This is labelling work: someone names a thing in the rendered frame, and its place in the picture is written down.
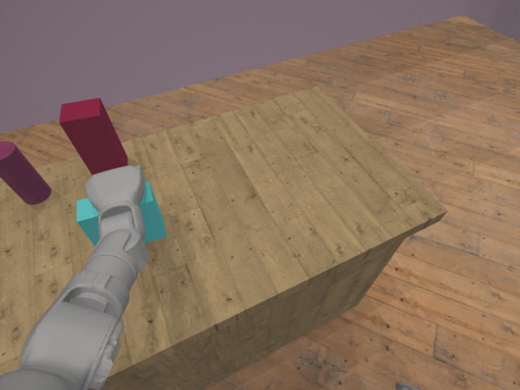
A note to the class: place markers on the left robot hand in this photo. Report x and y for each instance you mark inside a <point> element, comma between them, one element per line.
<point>122,184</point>

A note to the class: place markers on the sponge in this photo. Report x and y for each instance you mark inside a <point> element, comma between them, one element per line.
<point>87,217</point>

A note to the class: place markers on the robot left forearm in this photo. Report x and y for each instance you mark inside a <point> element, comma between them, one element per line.
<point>107,277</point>

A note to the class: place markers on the table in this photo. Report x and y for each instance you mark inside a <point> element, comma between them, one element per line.
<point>279,218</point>

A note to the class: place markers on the left robot upper arm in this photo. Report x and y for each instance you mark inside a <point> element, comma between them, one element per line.
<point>74,350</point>

